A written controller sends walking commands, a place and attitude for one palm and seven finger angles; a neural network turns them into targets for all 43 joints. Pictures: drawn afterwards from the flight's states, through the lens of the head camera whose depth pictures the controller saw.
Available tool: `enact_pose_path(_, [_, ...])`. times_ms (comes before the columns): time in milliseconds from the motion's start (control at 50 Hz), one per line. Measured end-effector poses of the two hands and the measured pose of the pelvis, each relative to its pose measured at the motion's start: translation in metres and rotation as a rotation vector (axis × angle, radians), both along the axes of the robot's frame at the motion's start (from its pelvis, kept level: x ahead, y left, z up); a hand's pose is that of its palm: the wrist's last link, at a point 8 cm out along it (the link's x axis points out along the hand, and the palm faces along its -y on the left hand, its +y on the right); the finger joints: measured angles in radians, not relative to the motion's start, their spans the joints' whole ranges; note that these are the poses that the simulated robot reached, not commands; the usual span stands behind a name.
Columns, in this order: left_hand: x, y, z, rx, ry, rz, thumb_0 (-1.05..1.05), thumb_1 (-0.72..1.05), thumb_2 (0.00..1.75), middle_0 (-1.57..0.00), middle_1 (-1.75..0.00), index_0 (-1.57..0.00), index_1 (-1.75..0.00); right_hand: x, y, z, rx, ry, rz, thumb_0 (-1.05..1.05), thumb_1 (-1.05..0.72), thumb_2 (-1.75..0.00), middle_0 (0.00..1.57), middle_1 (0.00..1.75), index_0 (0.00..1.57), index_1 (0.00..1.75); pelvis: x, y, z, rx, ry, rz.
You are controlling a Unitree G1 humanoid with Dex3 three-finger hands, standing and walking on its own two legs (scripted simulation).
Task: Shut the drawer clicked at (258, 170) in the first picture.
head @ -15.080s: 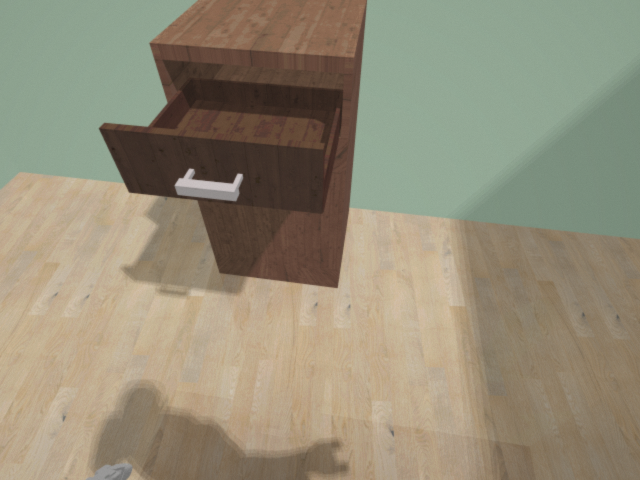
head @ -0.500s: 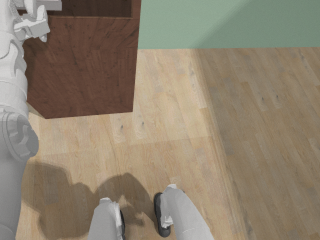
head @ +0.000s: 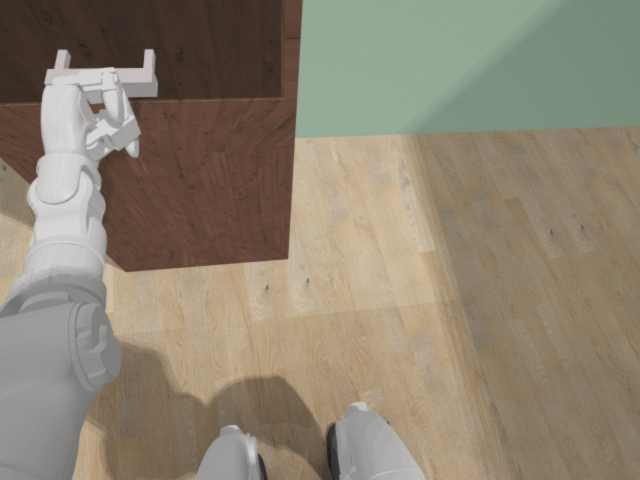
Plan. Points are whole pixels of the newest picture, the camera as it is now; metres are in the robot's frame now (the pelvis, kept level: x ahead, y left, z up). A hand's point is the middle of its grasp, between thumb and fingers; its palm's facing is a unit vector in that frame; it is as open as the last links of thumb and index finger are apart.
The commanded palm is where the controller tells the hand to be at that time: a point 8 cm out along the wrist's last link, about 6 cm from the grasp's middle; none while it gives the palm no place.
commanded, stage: draw the hand back to the body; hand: left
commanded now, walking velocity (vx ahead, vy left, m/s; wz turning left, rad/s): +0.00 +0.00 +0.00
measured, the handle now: (105, 70) +0.61 +0.20 +0.07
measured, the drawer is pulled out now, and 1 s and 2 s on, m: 0.00 0.00 0.00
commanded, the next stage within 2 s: step back with the hand held close in 1.30 s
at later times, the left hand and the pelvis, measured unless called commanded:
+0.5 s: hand (43, 223) +0.36 +0.20 +0.14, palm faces +0.07 -0.99 -0.14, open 3.2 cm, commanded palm +0.32 +0.25 +0.16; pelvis +0.02 +0.00 +0.05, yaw +1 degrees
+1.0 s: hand out of the picture +0.22 +0.23 +0.22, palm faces +0.38 -0.86 -0.33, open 3.2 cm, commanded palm +0.17 +0.27 +0.24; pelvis +0.02 -0.01 +0.08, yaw +2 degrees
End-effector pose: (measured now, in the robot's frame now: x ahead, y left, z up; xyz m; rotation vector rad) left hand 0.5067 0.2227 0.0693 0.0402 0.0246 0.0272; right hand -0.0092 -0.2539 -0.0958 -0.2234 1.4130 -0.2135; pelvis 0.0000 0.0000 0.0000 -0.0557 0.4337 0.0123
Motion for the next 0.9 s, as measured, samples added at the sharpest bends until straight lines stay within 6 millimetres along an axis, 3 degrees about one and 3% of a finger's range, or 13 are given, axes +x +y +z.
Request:
enact_pose_path(120, [-0.036, 0.011, 0.021, 0.024, -0.030, -0.006, 0.01, 0.86, 0.90, -1.39, -1.60, -1.39, -1.60, 0.034, 0.000, 0.013, 0.037, -0.086, -0.028, 0.01, -0.90, -0.89, 0.20, 0.30, 0.20, 0.30, 0.019, -0.001, 0.020, 0.011, -0.048, -0.021])
enact_pose_path(220, [-0.075, 0.023, 0.041, 0.000, -0.019, 0.007, 0.01, 0.88, 0.90, -1.39, -1.60, -1.40, -1.60, 0.078, 0.000, 0.027, 0.051, -0.213, 0.005, 0.01, -0.90, -0.89, 0.20, 0.30, 0.20, 0.30, 0.030, -0.003, 0.035, 0.014, -0.120, -0.010])
enact_pose_path(360, [-0.122, 0.024, 0.057, 0.002, -0.031, -0.014, 0.01, 0.90, 0.90, -1.40, -1.60, -1.40, -1.60, 0.143, -0.002, 0.046, 0.039, -0.420, 0.090, 0.01, -0.90, -0.89, 0.20, 0.30, 0.20, 0.30, 0.030, -0.003, 0.044, 0.018, -0.208, 0.017])
enact_pose_path(460, [-0.154, 0.025, 0.070, 0.033, -0.033, -0.008, 0.01, 0.90, 0.90, -1.40, -1.60, -1.40, -1.60, 0.175, 0.005, 0.061, 0.046, -0.550, 0.132, 0.01, -0.90, -0.89, 0.20, 0.30, 0.20, 0.30, 0.025, -0.003, 0.049, 0.029, -0.267, 0.018])
enact_pose_path(660, [-0.227, 0.036, 0.113, 0.216, -0.042, 0.210, 0.01, 0.90, 0.90, -1.40, -1.60, -1.40, -1.60, 0.210, 0.032, 0.087, 0.081, -0.671, 0.189, 0.01, -0.90, -0.89, 0.20, 0.30, 0.20, 0.30, 0.021, -0.004, 0.067, 0.051, -0.397, 0.019])
enact_pose_path(900, [-0.297, 0.044, 0.150, 0.289, -0.105, 0.318, 0.01, 0.89, 0.90, -1.40, -1.60, -1.40, -1.60, 0.215, 0.044, 0.098, 0.105, -0.720, 0.260, 0.02, -0.90, -0.89, 0.20, 0.30, 0.21, 0.30, 0.019, -0.007, 0.078, 0.056, -0.489, 0.027])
